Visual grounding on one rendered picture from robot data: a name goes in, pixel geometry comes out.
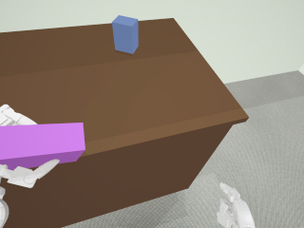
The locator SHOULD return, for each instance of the table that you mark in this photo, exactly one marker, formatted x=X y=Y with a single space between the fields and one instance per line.
x=151 y=119

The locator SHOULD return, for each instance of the left robot forearm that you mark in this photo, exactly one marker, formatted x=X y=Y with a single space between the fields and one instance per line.
x=4 y=209

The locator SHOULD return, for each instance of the right robot hand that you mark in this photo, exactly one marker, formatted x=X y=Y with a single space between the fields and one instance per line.
x=237 y=215

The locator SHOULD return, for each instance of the left robot hand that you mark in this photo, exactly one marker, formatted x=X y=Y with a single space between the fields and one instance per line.
x=21 y=176

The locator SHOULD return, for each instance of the sponge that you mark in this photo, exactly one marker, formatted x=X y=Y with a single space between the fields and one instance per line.
x=31 y=145

